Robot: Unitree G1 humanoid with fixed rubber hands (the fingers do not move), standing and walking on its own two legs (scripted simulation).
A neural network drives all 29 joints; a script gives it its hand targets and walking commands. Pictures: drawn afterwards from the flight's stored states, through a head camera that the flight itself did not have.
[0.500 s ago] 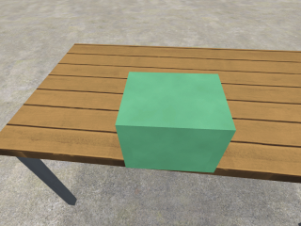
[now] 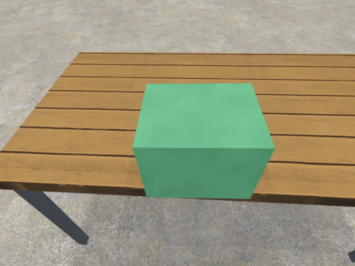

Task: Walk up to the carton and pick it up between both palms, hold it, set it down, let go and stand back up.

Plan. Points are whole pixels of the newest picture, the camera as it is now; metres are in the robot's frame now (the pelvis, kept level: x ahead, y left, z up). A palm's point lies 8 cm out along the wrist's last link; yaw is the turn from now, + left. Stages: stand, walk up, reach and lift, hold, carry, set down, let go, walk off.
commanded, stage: walk up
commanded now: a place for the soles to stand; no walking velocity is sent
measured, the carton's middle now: (198, 141) +0.42 -0.03 +0.05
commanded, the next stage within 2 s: none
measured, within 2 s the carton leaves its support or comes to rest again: neither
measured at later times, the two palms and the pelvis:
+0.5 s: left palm out of the picture +0.03 +0.21 -0.14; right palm out of the picture +0.01 -0.22 -0.14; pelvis +0.02 +0.00 -0.01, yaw -1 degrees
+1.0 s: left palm out of the picture +0.08 +0.22 -0.15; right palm out of the picture +0.05 -0.21 -0.14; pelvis +0.05 +0.01 -0.01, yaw -1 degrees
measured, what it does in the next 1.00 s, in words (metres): stands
